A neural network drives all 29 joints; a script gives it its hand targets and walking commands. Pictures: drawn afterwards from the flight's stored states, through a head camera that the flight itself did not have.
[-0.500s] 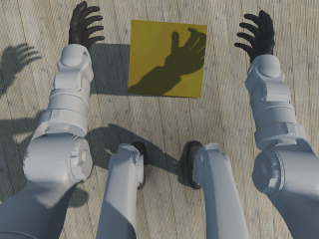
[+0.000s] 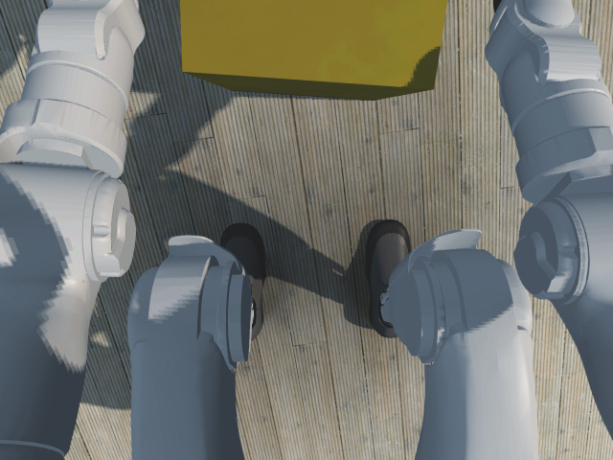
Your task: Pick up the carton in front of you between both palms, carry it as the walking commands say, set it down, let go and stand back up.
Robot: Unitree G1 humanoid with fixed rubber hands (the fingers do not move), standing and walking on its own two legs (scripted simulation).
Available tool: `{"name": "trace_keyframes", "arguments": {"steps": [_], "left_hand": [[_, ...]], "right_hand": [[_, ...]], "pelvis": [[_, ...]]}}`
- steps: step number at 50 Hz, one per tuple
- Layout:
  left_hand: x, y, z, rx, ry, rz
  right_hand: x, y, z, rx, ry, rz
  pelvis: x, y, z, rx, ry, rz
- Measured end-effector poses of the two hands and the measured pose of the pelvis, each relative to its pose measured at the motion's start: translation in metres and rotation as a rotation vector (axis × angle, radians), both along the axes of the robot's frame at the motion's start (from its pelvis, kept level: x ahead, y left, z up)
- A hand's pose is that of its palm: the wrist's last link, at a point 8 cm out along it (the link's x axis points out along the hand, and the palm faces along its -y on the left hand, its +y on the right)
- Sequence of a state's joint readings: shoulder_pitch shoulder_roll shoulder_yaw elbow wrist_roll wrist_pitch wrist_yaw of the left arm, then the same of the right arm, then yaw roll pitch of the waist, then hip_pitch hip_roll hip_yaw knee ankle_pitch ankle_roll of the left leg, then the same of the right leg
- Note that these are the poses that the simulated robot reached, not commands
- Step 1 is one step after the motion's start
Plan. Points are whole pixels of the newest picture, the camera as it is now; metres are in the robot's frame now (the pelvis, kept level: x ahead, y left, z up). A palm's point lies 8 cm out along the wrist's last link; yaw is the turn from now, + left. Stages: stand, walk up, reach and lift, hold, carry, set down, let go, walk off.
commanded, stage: reach and lift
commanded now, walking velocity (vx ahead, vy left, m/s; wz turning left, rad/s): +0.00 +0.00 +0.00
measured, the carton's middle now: out of the picture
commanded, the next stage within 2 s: none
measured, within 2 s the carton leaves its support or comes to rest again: leaves its support in 0.84 s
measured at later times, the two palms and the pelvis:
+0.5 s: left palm out of the picture +0.56 +0.17 -0.18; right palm out of the picture +0.55 -0.15 -0.18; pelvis +0.00 +0.00 -0.01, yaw +0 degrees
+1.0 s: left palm out of the picture +0.55 +0.16 -0.14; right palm out of the picture +0.55 -0.14 -0.13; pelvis +0.01 +0.00 -0.01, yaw +1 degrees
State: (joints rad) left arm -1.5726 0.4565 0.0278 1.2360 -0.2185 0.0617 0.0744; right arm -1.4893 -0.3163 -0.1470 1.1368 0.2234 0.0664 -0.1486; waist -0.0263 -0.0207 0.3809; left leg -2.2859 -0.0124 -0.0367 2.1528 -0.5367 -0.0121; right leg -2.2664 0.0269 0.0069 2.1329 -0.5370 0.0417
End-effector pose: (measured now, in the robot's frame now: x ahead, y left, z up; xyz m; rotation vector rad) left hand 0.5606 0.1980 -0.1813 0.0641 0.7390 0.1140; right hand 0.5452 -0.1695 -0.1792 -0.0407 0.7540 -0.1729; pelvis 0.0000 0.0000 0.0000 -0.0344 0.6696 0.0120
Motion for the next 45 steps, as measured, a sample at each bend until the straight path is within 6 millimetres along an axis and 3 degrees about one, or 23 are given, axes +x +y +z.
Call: {"name": "trace_keyframes", "arguments": {"steps": [6,21,27,40,45], "left_hand": [[0.004,-0.005,-0.016,0.006,-0.018,-0.024],[0.002,-0.016,0.001,-0.007,-0.016,-0.037],[0.004,-0.033,0.0,-0.022,-0.023,-0.058],[0.011,-0.033,0.003,-0.025,0.007,-0.072],[0.003,-0.04,0.007,-0.03,-0.001,-0.056]], "right_hand": [[0.002,-0.003,-0.015,-0.002,-0.017,-0.009],[0.0,0.007,0.001,0.016,-0.02,0.011],[0.001,0.031,-0.002,0.045,-0.026,0.047],[0.009,0.028,0.0,0.049,-0.002,0.036],[0.011,0.025,0.015,0.024,-0.01,0.006]], "pelvis": [[0.006,0.001,-0.012,0.004,-0.041,0.001],[0.007,-0.001,-0.008,0.002,-0.013,-0.004],[0.003,-0.001,-0.005,0.002,-0.021,0.0],[0.004,0.004,-0.017,-0.003,-0.037,-0.001],[0.009,0.004,-0.018,0.0,-0.011,0.002]]}}
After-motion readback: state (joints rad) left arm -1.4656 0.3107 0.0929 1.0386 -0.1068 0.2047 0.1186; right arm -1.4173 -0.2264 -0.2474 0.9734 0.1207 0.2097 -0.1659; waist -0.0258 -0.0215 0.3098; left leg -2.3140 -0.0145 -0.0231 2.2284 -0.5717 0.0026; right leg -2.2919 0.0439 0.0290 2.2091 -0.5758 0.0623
